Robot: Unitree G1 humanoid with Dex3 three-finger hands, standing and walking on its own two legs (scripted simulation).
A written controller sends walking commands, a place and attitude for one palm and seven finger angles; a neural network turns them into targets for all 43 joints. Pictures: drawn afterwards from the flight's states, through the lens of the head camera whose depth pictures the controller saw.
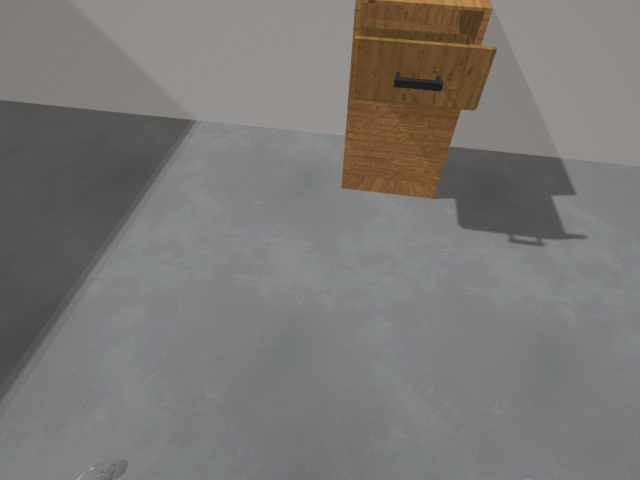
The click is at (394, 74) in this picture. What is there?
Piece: drawer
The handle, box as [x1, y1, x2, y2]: [394, 72, 442, 90]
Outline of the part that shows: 396,72 394,86 432,90 441,89 442,81 437,75 435,80 400,77 399,72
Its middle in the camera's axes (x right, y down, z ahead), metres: +0.28 -0.46 +1.12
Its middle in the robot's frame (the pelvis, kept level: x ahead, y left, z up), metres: +1.16 -0.23 -0.05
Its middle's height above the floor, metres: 0.72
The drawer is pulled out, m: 0.30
